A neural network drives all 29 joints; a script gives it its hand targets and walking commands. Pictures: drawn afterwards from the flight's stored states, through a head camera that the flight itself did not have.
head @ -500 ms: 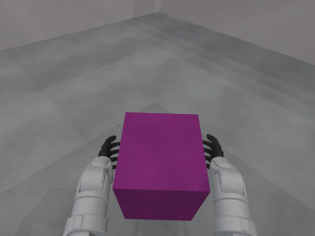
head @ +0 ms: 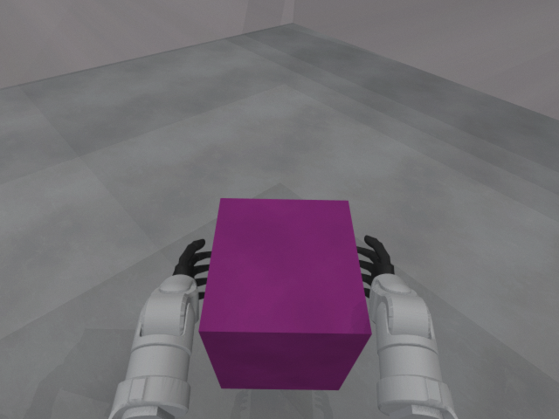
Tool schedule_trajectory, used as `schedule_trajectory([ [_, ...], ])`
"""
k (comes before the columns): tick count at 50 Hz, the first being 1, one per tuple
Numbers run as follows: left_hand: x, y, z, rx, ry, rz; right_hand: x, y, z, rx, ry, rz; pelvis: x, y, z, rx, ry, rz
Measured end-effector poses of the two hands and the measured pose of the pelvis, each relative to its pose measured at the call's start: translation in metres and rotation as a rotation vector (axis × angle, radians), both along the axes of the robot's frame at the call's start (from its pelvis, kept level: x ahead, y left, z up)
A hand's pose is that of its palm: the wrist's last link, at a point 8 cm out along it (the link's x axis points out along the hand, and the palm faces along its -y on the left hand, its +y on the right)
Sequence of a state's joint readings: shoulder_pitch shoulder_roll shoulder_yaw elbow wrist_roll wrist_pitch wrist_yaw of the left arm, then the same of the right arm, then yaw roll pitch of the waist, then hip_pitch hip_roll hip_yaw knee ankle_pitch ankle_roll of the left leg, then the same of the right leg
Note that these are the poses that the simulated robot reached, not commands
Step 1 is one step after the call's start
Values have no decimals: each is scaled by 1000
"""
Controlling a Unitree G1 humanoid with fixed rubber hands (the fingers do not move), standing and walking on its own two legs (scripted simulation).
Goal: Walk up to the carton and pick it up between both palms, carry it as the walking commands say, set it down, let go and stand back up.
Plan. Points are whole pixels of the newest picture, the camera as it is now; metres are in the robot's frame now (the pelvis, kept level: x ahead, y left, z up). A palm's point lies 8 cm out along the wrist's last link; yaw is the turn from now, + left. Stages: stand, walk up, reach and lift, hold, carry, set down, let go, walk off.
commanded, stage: reach and lift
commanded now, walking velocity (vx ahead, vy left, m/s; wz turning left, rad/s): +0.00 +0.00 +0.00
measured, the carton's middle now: (282, 298) +0.31 +0.00 -0.01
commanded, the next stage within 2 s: hold in 0.58 s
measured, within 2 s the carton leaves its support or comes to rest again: neither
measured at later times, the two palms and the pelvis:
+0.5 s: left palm (189, 292) +0.28 +0.14 +0.03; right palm (387, 291) +0.29 -0.15 +0.05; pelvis +0.01 +0.00 +0.00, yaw +0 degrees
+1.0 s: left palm (187, 297) +0.27 +0.14 +0.03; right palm (388, 296) +0.28 -0.15 +0.05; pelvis +0.00 +0.00 +0.00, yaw +0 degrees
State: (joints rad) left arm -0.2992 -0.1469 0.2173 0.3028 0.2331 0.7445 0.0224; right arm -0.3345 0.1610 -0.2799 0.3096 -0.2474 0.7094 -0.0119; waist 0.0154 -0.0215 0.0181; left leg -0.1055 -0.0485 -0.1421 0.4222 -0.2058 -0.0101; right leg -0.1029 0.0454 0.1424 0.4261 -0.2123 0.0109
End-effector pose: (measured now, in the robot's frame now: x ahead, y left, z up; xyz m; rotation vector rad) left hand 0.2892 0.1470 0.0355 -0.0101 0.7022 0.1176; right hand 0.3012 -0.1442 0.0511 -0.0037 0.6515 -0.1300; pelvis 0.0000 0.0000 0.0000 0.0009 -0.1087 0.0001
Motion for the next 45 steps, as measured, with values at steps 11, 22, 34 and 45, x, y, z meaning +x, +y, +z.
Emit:
schedule_trajectory([
  [11, -3, -3, -2, 11, 3, -10, -5, -3, -4, -4, 3, 0, 5, -1, 1, 1, 0, 1],
  [22, -6, -7, -2, 23, 3, -22, -8, -7, -3, -11, 4, 2, 7, -3, 1, 2, -3, 2],
  [34, -14, -9, -3, 28, 9, -24, -15, -9, -4, -12, 9, 5, 3, -5, 1, 4, -11, 4],
  [45, -16, -8, -3, 19, 6, -18, -17, -8, -3, -6, 6, -1, -2, -4, -1, 4, -16, 5],
])
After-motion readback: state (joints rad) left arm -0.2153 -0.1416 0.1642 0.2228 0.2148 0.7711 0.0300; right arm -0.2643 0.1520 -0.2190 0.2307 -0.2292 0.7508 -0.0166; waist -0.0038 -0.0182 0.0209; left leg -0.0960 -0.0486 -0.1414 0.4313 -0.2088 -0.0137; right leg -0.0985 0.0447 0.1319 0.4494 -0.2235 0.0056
